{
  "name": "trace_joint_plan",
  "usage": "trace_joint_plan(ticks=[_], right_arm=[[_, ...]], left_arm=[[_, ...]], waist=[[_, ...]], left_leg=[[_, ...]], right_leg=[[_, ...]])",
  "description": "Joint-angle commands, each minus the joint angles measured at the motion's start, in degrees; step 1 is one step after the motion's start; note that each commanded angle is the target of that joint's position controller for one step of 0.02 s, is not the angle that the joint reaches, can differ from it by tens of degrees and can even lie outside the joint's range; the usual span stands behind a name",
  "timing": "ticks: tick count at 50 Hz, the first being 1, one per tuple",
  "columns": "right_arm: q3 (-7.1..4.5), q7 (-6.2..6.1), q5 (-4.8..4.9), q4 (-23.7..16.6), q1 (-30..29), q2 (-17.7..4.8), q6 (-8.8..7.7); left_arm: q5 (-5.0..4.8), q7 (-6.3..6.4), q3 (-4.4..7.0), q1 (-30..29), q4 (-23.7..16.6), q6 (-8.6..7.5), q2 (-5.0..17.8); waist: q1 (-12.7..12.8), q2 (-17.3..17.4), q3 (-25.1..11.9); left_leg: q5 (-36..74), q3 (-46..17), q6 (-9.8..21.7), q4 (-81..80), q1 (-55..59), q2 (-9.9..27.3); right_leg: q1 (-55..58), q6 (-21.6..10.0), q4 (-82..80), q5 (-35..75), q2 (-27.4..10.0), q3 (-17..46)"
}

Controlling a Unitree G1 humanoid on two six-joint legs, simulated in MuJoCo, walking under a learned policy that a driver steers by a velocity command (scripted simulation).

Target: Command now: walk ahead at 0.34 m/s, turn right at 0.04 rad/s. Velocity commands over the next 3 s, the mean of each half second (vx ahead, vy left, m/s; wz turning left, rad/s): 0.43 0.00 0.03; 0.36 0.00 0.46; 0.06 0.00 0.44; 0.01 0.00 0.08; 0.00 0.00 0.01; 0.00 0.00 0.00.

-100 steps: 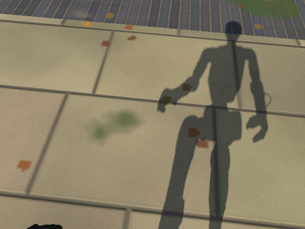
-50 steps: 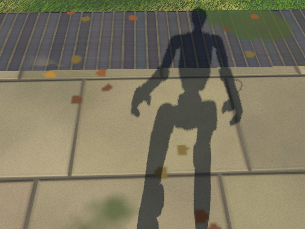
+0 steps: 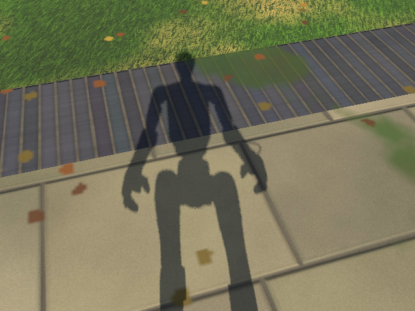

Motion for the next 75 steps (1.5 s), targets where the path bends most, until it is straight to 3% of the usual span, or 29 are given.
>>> trace_joint_plan(ticks=[1,2,3,4,6,9,14,20,23,24,25,26,27,29,34,41,47,48,49,50,51,52,53,55,57,63,72,73,75], right_arm=[[-1.98,0.93,-0.12,-1.07,3.06,-5.31,-2.2],[-2.95,0.86,-0.38,0.5,8.67,-8.22,-2.02],[-4.36,1.08,-0.46,1.56,14.04,-13.75,-1.93],[-4.12,1.19,-1.1,1.4,16.05,-13.28,-2.08],[-2.69,0.39,-1.2,-0.02,11.39,-8.86,-2.16],[-1.63,-0.14,-1.59,-0.86,8.06,-7.06,-1.31],[-2.06,-1.21,-0.89,-0.49,9.04,-10.12,-0.47],[-2.78,-1.21,0.21,1.26,11.85,-11.88,0.07],[-2.43,-1.31,-0.49,0.69,10.75,-11.29,0.68],[-0.68,-1.27,-2.44,-1.04,11.95,-6.26,0.66],[0.6,-1.19,-0.19,-1.61,19.52,-1.11,-0.27],[-1.25,-1.1,1.42,-1.25,14.3,-8.62,-0.62],[-2.08,-1.08,1.91,-2.88,9.18,-10.61,-0.66],[-2.23,-1.46,0.37,-2.73,7.5,-8.64,-0.15],[-2.28,-1.56,0.22,-3.18,7.11,-5.11,2.71],[-1.25,0.95,-1.22,-8.59,-4.21,-2.7,1.88],[-3.95,2.38,-1.3,-11.42,0.99,-8.19,3.08],[-5.41,1.71,-1.31,-9.81,7.79,-10.76,2.92],[-6.83,0.14,-1.4,-9.92,10.83,-16.05,3.12],[-6.79,-0.45,-2.58,-12.44,6.89,-20.56,2.99],[-5.93,0.4,-2.48,-14.42,7.23,-16.75,2.67],[-5.16,0.73,-1.9,-14.73,3.91,-13.99,2.29],[-4.6,0.48,-0.69,-14.38,1.28,-11.75,2.41],[-3.85,-0.38,-1.0,-15.18,-2.45,-9.74,3.11],[-4.15,-0.93,-2.09,-15.87,-3.14,-10.57,3.24],[-4.34,-2.93,-1.53,-16.21,-2.45,-11.13,4.54],[-2.32,-2.17,-1.8,-15.16,-2.68,-8.03,5.89],[-1.91,-2.17,-1.58,-14.48,-1.12,-6.98,5.8],[-1.63,-1.83,-2.08,-14.82,3.32,-5.04,4.93]], left_arm=[[-0.37,0.15,2.06,-7.62,-5.24,-1.36,8.89],[0.08,0.3,1.22,-10.2,-6.75,-1.68,6.13],[0.08,0.73,0.69,-10.53,-9.03,-2.57,3.84],[-0.84,1.13,1.35,-10.82,-9.87,-3.46,6.53],[-1.81,0.31,1.71,-8.44,-8.27,-4.5,7.2],[-0.33,-1.01,1.66,-10.16,-8.0,-4.68,5.68],[-0.24,-2.47,-0.09,-17.14,-10.17,-4.61,1.94],[-0.74,-3.28,0.94,-20.86,-12.13,-4.81,5.92],[-0.32,-2.07,3.85,-3.6,-7.66,-4.74,11.03],[0.54,-1.13,4.91,6.36,-6.31,-4.22,15.69],[1.69,-1.89,4.6,6.16,-6.01,-4.27,17.46],[1.15,-2.06,3.16,3.15,-6.39,-4.54,11.42],[0.46,-1.97,2.4,-0.73,-6.08,-4.73,9.37],[1.01,-2.19,1.75,-6.59,-5.48,-5.29,6.76],[1.48,-1.74,2.34,-9.03,-2.39,-7.29,6.57],[1.24,0.46,3.23,-8.08,-0.33,-5.06,10.25],[-1.78,1.21,4.52,-9.37,-0.46,-1.95,13.02],[-1.93,1.1,4.03,-9.79,-0.78,-1.62,11.65],[0.16,0.72,2.93,-6.42,-1.41,-1.94,8.91],[2.99,0.05,1.05,0.22,-2.92,-2.28,3.66],[1.45,-0.63,1.63,-2.39,-2.19,-2.64,8.62],[-0.36,-0.65,2.15,-7.78,-3.62,-2.39,10.34],[0.19,0.04,2.03,-9.88,-3.8,-1.98,9.6],[1.13,1.05,2.44,-10.17,-3.58,-0.63,10.21],[1.44,1.22,2.26,-8.53,-3.06,-0.07,8.97],[1.1,1.83,1.65,-11.24,-3.12,0.61,7.64],[0.76,-0.02,1.26,-9.98,-3.05,-1.28,6.53],[1.46,-0.34,1.3,-9.32,-2.96,-1.57,7.18],[3.12,-0.12,2.16,-12.24,-3.05,-1.33,12.79]], waist=[[-5.04,-10.16,3.97],[-7.22,-4.1,2.36],[-7.86,11.22,0.87],[-8.82,14.3,1.87],[-5.26,6.7,4.91],[-3.52,4.89,5.82],[-4.94,4.93,6.0],[-3.56,5.05,7.55],[6.4,4.27,-4.55],[8.96,-5.15,-14.61],[3.99,-20.49,-22.14],[5.64,-12.41,-14.02],[4.7,-9.56,-6.02],[0.98,-5.48,-0.76],[-1.81,-4.24,2.97],[1.28,-2.12,5.11],[-3.15,-4.49,-1.15],[-6.67,-2.03,-4.79],[-6.7,7.52,-8.97],[0.62,17.11,-16.01],[-4.12,8.18,-25.13],[-4.01,4.14,-17.87],[-2.44,0.38,-11.05],[0.45,2.22,-5.71],[1.37,4.2,-6.16],[-0.25,5.86,-7.41],[-0.26,7.84,-5.15],[0.09,6.22,-4.6],[-5.87,-12.75,-2.55]], left_leg=[[9.9,-0.25,1.56,-7.95,10.83,-0.09],[6.15,-7.72,3.04,-11.76,16.59,4.82],[-0.16,-26.91,8.85,-19.74,24.03,14.8],[-1.12,-41.06,14.7,-24.95,26.11,22.51],[-1.54,-33.18,12.48,-24.28,25.28,20.35],[9.93,-21.05,8.7,-27.45,19.57,15.62],[21.01,-8.22,7.11,-29.35,11.73,11.01],[26.51,-9.31,5.33,-26.78,14.9,15.73],[43.31,-5.51,1.69,-3.75,9.46,10.61],[22.47,-3.31,-0.69,16.36,-2.74,6.02],[-9.41,-7.27,-2.69,32.67,-17.96,-2.07],[-6.94,-10.85,-2.43,38.33,-23.29,0.99],[-1.44,-9.03,-1.93,38.29,-25.72,3.39],[6.54,-8.57,-2.46,33.55,-21.06,7.46],[13.1,-9.11,-4.04,28.82,-19.91,9.23],[28.27,-1.55,-5.2,5.27,-16.84,6.58],[16.89,2.6,0.07,-2.48,-7.84,0.84],[22.82,3.08,2.03,-8.14,1.45,-1.84],[47.94,-8.32,5.54,-8.61,15.1,5.68],[65.03,-33.72,18.66,-6.12,30.38,20.11],[51.32,-39.7,21.12,-12.1,30.47,22.01],[41.05,-33.31,18.08,-14.58,25.04,19.45],[32.88,-28.42,14.36,-15.91,17.71,16.22],[27.47,-23.55,11.05,-18.48,5.26,12.14],[30.71,-21.54,10.75,-18.97,1.46,10.25],[18.28,-22.25,8.9,-18.23,1.87,8.43],[19.37,-25.35,6.74,-12.83,1.65,7.9],[18.04,-24.03,4.25,-11.34,-0.13,6.04],[1.23,-10.96,-2.17,-2.71,-6.42,-4.38]], right_leg=[[-11.41,-7.69,-12.34,-2.57,-7.93,11.3],[-16.17,-4.4,-2.44,1.06,-3.39,4.7],[-25.84,-0.49,15.04,0.49,3.16,-3.25],[-35.42,0.09,28.42,-11.38,3.15,0.22],[-41.53,-2.49,36.36,-4.72,-2.08,1.76],[-37.89,-2.73,29.99,5.3,-5.6,-0.27],[-26.4,0.18,9.21,17.88,-2.85,-5.17],[-19.9,-2.8,-0.01,20.13,-1.24,-3.74],[6.31,-6.38,-0.87,17.58,0.49,-5.1],[23.3,-9.5,0.3,13.26,-12.8,9.25],[32.39,-16.48,-11.54,-5.62,-23.43,36.87],[25.39,-13.89,-16.47,-13.62,-21.53,35.95],[18.09,-11.91,-16.88,-10.15,-20.17,26.53],[6.43,-10.66,-19.08,4.47,-15.5,13.82],[-0.21,-11.63,-24.79,16.01,-13.94,0.34],[2.13,-10.54,-20.53,40.06,-12.1,-14.12],[10.66,-7.18,-1.27,54.68,-14.02,-15.29],[8.28,-4.83,9.8,51.12,-10.92,-16.64],[-3.79,-0.67,25.98,27.82,-6.6,-16.97],[-23.84,3.47,46.74,-20.64,4.32,-10.4],[-25.59,2.6,51.56,-19.25,3.73,1.75],[-28.92,1.45,50.1,-13.28,1.68,1.89],[-29.84,1.26,45.43,-8.49,-0.45,1.24],[-24.39,1.3,38.33,-3.25,-2.21,1.44],[-20.9,2.05,34.84,-0.85,-0.85,0.57],[-21.08,4.52,22.75,4.6,-0.22,1.79],[-7.04,1.07,-1.85,8.19,0.3,-1.52],[-2.58,-0.34,-7.93,14.71,-1.41,-0.17],[-1.69,-9.77,-10.65,27.73,-15.1,13.95]])
Next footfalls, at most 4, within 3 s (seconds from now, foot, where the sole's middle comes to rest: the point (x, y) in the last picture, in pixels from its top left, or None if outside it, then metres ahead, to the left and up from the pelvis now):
0.46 right None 0.36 -0.16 -0.77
0.98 left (182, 306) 0.56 0.12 -0.77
1.46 right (250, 281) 0.64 -0.10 -0.77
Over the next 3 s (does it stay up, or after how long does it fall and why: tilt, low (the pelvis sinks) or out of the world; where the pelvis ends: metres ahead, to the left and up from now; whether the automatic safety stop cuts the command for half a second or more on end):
stays up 0.58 -0.03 0.01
